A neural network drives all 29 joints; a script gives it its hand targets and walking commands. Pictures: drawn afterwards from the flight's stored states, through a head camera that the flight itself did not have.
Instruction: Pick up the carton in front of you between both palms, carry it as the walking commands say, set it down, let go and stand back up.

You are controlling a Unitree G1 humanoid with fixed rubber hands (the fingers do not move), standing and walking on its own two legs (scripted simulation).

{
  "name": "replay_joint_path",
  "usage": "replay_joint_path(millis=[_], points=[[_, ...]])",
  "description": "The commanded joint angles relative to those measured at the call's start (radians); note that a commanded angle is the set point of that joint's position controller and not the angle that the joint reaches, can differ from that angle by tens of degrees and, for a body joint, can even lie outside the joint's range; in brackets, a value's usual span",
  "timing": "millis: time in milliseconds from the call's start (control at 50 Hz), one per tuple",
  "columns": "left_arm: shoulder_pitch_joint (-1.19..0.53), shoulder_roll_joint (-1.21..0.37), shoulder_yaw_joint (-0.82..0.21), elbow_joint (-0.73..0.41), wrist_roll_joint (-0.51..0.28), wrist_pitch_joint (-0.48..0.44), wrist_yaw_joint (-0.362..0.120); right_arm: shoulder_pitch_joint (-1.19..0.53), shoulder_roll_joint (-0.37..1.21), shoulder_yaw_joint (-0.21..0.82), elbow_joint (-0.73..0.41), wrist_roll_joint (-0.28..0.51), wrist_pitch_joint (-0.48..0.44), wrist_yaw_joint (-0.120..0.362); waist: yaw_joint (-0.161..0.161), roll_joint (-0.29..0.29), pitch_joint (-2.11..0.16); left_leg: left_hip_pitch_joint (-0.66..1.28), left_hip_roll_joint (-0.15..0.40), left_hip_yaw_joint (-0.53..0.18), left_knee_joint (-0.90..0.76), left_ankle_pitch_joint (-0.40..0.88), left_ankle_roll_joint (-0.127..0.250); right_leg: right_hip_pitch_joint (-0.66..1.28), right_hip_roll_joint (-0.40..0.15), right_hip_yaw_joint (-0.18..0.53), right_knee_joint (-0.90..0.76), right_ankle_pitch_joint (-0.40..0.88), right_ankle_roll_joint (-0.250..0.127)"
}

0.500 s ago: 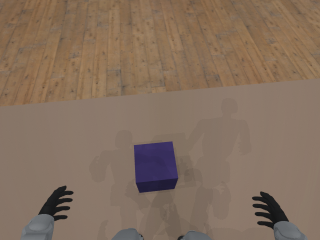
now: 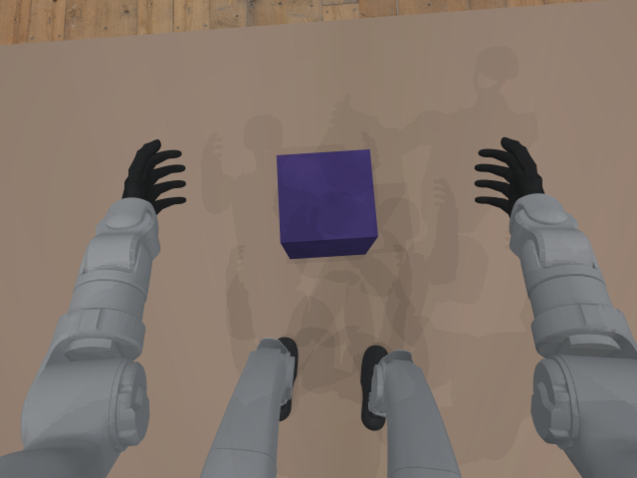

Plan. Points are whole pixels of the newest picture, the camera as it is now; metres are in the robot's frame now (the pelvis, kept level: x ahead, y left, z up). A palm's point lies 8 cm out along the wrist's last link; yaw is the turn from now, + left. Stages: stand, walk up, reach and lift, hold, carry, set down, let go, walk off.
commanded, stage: reach and lift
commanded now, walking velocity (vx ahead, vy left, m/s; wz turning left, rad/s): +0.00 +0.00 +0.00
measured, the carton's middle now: (325, 210) +0.54 +0.04 -0.56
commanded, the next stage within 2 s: none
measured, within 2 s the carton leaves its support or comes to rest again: neither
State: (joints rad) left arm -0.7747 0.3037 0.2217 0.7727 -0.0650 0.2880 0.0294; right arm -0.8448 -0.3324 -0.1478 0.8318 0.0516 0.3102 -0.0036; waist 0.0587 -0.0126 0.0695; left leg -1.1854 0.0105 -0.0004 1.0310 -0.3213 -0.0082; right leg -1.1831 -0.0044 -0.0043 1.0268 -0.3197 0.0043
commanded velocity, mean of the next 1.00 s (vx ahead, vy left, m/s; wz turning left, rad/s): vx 0.00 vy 0.00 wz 0.00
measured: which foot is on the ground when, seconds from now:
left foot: down 0.00-1.00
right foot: down 0.00-1.00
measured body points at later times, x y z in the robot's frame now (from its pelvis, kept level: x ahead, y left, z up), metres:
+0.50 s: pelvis +0.02 +0.00 -0.03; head +0.36 +0.01 +0.26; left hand +0.54 +0.24 -0.16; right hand +0.60 -0.15 -0.16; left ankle +0.08 +0.12 -0.65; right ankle +0.08 -0.12 -0.65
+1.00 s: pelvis -0.02 -0.01 -0.24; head +0.35 +0.00 +0.01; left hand +0.52 +0.24 -0.40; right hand +0.58 -0.15 -0.40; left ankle +0.08 +0.12 -0.65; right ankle +0.08 -0.13 -0.65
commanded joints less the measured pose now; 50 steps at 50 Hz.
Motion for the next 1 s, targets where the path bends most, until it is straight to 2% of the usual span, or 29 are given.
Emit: replay_joint_path(millis=[0, 100, 240, 300, 360, 420, 460, 500, 600, 660, 740, 820, 920, 980], points=[[-0.364, 0.143, 0.044, -0.060, -0.003, 0.004, 0.014, -0.397, -0.161, -0.033, -0.031, 0.001, 0.003, 0.001, 0.014, -0.008, -0.794, 0.290, -0.038, 0.039, -0.112, 0.056, -0.038, 0.336, 0.045, -0.008, -0.091, 0.006, 0.017], [-0.563, 0.121, 0.094, 0.008, 0.023, 0.008, 0.024, -0.624, -0.174, -0.061, 0.076, -0.028, 0.000, 0.015, 0.028, -0.012, -0.861, 0.252, -0.048, 0.051, -0.097, 0.002, -0.044, 0.254, 0.056, -0.018, -0.077, -0.052, 0.016], [-0.736, 0.090, 0.187, 0.022, 0.094, -0.033, 0.025, -0.843, -0.165, -0.119, 0.137, -0.094, -0.046, 0.026, 0.058, -0.043, -0.963, 0.203, -0.060, 0.067, -0.058, 0.088, -0.051, 0.215, 0.076, -0.019, -0.035, 0.036, 0.017], [-0.751, 0.081, 0.221, 0.000, 0.120, -0.059, 0.023, -0.871, -0.158, -0.142, 0.130, -0.123, -0.070, 0.021, 0.064, -0.057, -1.061, 0.208, -0.070, 0.069, -0.038, 0.207, -0.050, 0.265, 0.084, -0.012, -0.010, 0.167, 0.013], [-0.721, 0.066, 0.242, -0.039, 0.137, -0.089, 0.012, -0.842, -0.135, -0.160, 0.093, -0.147, -0.094, 0.011, 0.070, -0.067, -1.189, 0.233, -0.083, 0.064, -0.011, 0.405, -0.045, 0.338, 0.094, -0.003, 0.023, 0.377, 0.011], [-0.663, 0.024, 0.255, -0.049, 0.150, -0.125, -0.002, -0.788, -0.081, -0.172, 0.071, -0.160, -0.124, 0.008, 0.075, -0.070, -1.207, 0.174, -0.084, 0.050, 0.019, 0.560, -0.042, 0.333, 0.093, 0.017, 0.064, 0.556, 0.008], [-0.616, -0.008, 0.267, -0.039, 0.161, -0.151, -0.010, -0.743, -0.045, -0.189, 0.071, -0.176, -0.149, 0.007, 0.070, -0.079, -1.171, 0.078, -0.078, 0.040, 0.042, 0.615, -0.046, 0.303, 0.085, 0.033, 0.095, 0.643, 0.008], [-0.575, -0.029, 0.281, -0.019, 0.172, -0.176, -0.015, -0.703, -0.016, -0.209, 0.074, -0.193, -0.171, 0.003, 0.061, -0.090, -1.134, -0.019, -0.071, 0.033, 0.074, 0.622, -0.049, 0.236, 0.077, 0.041, 0.134, 0.671, 0.014], [-0.532, -0.050, 0.307, 0.031, 0.196, -0.219, -0.010, -0.634, 0.019, -0.219, 0.087, -0.206, -0.206, -0.014, 0.054, -0.069, -1.038, -0.179, -0.067, 0.036, 0.217, 0.500, -0.056, -0.082, 0.081, 0.020, 0.259, 0.476, 0.033], [-0.552, -0.035, 0.299, 0.040, 0.184, -0.229, -0.002, -0.632, 0.004, -0.196, 0.093, -0.187, -0.214, -0.037, 0.046, -0.059, -1.052, -0.242, -0.069, 0.037, 0.332, 0.489, -0.065, -0.201, 0.086, 0.017, 0.361, 0.426, 0.040], [-0.611, 0.027, 0.224, 0.037, 0.101, -0.230, 0.020, -0.688, -0.059, -0.121, 0.076, -0.111, -0.220, -0.076, 0.042, -0.062, -1.186, -0.264, -0.073, 0.045, 0.494, 0.499, -0.067, -0.230, 0.092, 0.008, 0.518, 0.410, 0.045], [-0.697, 0.088, 0.129, 0.024, 0.003, -0.215, 0.047, -0.787, -0.113, -0.024, 0.044, -0.015, -0.207, -0.098, 0.052, -0.073, -1.300, -0.294, -0.071, 0.065, 0.629, 0.442, -0.067, -0.207, 0.092, -0.011, 0.661, 0.373, 0.044], [-0.837, 0.168, 0.061, 0.028, -0.083, -0.177, 0.080, -0.947, -0.175, 0.061, 0.030, 0.089, -0.170, -0.113, 0.071, -0.094, -1.340, -0.338, -0.063, 0.082, 0.740, 0.268, -0.054, -0.176, 0.084, -0.026, 0.787, 0.226, 0.036], [-0.920, 0.190, 0.040, 0.087, -0.111, -0.155, 0.092, -1.032, -0.184, 0.090, 0.088, 0.120, -0.145, -0.113, 0.078, -0.104, -1.235, -0.421, -0.045, 0.092, 0.782, 0.114, -0.049, -0.202, 0.071, -0.026, 0.828, 0.089, 0.031]])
